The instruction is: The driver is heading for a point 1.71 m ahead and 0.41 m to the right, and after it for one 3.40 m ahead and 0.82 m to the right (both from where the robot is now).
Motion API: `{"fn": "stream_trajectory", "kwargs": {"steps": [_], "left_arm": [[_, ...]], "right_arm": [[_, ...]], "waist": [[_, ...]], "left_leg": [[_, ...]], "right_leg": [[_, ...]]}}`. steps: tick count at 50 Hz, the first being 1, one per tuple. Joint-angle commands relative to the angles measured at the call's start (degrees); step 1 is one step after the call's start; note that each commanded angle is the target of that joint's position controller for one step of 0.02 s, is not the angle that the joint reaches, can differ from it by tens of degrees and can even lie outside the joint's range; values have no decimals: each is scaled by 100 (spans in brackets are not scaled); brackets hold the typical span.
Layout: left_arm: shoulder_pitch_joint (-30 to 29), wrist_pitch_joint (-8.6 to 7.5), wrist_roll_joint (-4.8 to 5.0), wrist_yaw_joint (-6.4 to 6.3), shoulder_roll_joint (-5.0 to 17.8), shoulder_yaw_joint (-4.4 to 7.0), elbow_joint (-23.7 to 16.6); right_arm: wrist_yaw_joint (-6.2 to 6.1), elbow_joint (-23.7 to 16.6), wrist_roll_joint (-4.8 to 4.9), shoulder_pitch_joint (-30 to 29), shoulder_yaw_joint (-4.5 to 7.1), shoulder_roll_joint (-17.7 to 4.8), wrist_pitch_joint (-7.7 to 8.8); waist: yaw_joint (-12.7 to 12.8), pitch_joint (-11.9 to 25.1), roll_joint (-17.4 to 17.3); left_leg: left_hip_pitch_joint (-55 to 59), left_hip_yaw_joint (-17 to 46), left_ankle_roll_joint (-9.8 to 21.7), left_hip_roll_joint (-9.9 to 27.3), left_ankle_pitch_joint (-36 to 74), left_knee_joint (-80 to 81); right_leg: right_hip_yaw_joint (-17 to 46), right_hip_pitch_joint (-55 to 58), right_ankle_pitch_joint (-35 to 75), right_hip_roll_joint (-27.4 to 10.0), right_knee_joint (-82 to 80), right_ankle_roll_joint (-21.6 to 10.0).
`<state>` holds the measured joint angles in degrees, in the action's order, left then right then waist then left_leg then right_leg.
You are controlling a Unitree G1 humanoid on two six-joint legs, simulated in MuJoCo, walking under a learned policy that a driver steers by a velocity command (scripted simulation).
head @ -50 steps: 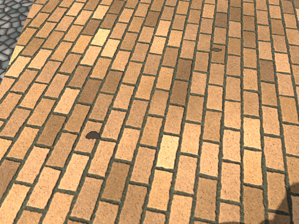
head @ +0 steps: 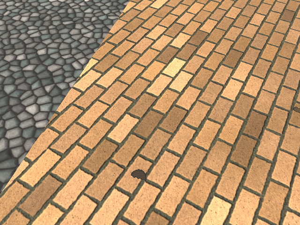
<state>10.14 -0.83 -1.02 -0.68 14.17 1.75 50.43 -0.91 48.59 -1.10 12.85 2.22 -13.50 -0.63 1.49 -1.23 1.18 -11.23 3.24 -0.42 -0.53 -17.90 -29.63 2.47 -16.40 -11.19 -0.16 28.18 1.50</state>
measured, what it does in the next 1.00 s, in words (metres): stands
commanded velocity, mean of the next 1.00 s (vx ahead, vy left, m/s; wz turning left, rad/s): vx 0.00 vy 0.00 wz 0.01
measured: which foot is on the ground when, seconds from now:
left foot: down 0.00-1.00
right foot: down 0.00-1.00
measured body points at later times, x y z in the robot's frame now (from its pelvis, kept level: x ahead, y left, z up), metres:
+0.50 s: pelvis +0.01 +0.01 +0.00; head +0.02 +0.01 +0.45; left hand +0.08 +0.27 -0.14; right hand +0.06 -0.25 -0.14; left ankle -0.02 +0.13 -0.74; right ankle +0.04 -0.13 -0.74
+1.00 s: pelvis +0.01 +0.01 +0.00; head +0.02 +0.01 +0.45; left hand +0.05 +0.26 -0.15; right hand +0.01 -0.24 -0.15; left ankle -0.02 +0.13 -0.74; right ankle +0.04 -0.13 -0.74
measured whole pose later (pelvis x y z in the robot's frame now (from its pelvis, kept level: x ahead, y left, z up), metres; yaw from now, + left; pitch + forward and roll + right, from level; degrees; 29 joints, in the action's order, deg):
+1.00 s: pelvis +0.01 +0.01 +0.00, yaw -1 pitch -2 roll +0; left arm 11.3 0.8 0.1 -2.5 12.0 1.8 63.4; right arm -1.8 60.8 -0.2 17.5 0.3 -11.1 1.1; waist 0.4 -2.4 0.3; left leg -8.4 1.7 0.2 -1.0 -18.7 -28.6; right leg 3.7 -14.8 -12.8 -0.7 29.0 2.0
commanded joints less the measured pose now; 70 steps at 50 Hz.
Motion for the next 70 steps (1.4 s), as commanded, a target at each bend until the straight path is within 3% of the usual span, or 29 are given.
{"fn": "stream_trajectory", "kwargs": {"steps": [1, 11, 31, 70], "left_arm": [[-101, -47, 23, -54, 637, 159, -195], [-13, 13, 73, -107, 619, 186, 308], [46, 113, 103, -186, 523, 158, 923], [528, 122, 121, -216, 219, 23, 1235]], "right_arm": [[-18, -190, 33, -15, 133, -729, 202], [-41, 157, 77, 173, 75, -608, 215], [-85, 808, 87, 483, -23, -480, 198], [-123, 1269, 111, 1148, -138, -154, 199]], "waist": [[-18, -49, -570], [-79, 67, -153], [-97, -73, -155], [-130, -265, -122]], "left_leg": [[-615, 457, 241, 443, 214, 874], [-358, 264, 245, 288, 939, 678], [-333, 28, 166, 138, 873, 729], [-454, -124, 121, 77, 545, 767]], "right_leg": [[103, 485, 386, -145, -178, -107], [116, 707, 927, -169, -135, -75], [80, 722, 838, -129, -185, -114], [53, 524, 551, -50, -237, -146]]}}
